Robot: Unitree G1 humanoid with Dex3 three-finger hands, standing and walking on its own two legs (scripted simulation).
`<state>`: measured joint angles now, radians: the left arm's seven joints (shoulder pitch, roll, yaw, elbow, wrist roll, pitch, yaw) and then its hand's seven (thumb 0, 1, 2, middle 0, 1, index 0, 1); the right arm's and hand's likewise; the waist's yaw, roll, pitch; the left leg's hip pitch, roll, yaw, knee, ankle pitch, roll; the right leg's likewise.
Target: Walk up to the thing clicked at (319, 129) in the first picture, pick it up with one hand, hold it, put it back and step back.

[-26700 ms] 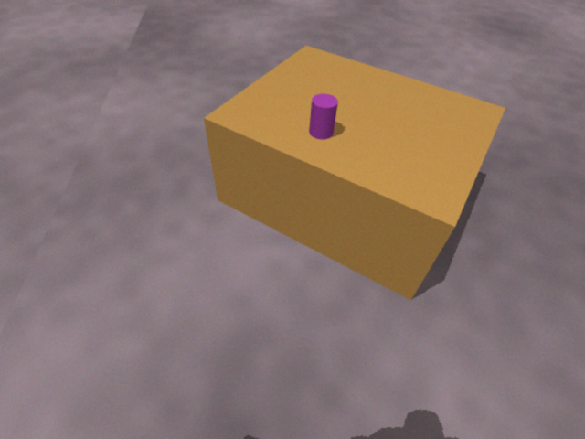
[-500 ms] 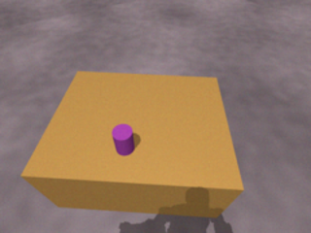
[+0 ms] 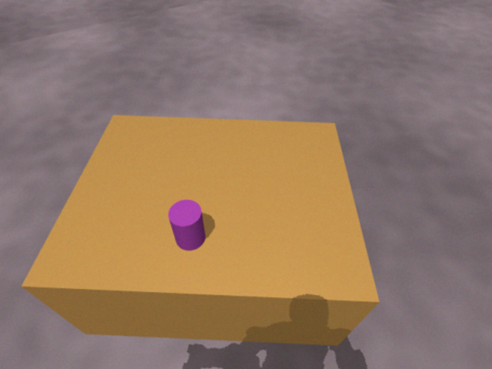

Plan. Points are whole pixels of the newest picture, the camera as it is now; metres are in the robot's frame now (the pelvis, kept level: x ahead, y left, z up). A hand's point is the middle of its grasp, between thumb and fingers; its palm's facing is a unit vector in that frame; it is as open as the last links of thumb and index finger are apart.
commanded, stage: stand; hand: left
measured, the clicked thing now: (187, 225) +0.54 +0.17 -0.27
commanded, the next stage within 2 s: step back in 0.58 s
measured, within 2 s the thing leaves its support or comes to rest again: neither
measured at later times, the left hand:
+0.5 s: hand out of the picture +0.08 +0.25 -0.16, palm faces -0.02 -0.94 -0.34, open 7.4 cm
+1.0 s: hand out of the picture +0.09 +0.31 -0.18, palm faces -0.05 -0.93 -0.37, open 7.4 cm
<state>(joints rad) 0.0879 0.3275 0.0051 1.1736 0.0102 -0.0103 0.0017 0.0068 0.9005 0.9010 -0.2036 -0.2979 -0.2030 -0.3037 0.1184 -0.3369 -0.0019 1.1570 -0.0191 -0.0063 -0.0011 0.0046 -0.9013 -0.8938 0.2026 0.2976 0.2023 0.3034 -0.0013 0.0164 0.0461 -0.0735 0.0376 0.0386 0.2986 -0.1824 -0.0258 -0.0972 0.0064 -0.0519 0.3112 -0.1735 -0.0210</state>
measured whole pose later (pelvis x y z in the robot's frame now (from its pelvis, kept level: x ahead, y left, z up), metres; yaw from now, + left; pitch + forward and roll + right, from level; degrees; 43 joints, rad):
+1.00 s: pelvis -0.07 +0.05 -0.02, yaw -1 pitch -1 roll -1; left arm 0.01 0.41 0.06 0.91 0.01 0.07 0.02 0.01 0.90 0.90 -0.20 -0.30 -0.20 -0.30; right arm 0.15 -0.36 -0.06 0.98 -0.04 0.03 0.01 0.00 -0.90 -0.89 0.20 0.30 0.20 0.30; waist -0.02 -0.05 0.19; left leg -0.27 -0.01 -0.01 0.62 -0.33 0.04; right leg -0.47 0.10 0.14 1.01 -0.53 -0.01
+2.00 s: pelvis -0.32 +0.03 -0.03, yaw -7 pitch -2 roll +0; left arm 0.18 0.41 0.09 0.85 0.02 0.06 0.00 0.01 0.90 0.90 -0.20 -0.30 -0.20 -0.30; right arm 0.10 -0.38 -0.05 0.80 -0.03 0.03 0.00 0.00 -0.90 -0.89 0.21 0.30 0.21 0.30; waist 0.02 -0.02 0.19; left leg -0.41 0.06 0.01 0.64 -0.20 -0.01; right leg -0.25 0.02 0.07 0.74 -0.43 0.01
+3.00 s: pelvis -0.65 +0.00 -0.03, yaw +1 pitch -2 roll +1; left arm 0.20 0.39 0.07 0.89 0.05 0.00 0.00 0.01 0.90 0.90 -0.21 -0.30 -0.21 -0.30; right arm 0.20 -0.42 -0.06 0.94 -0.03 0.07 0.01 0.01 -0.90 -0.89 0.20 0.30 0.20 0.30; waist 0.04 0.04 0.11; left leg -0.33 -0.03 -0.08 0.85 -0.52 -0.02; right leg -0.31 -0.04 -0.04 0.68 -0.33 -0.02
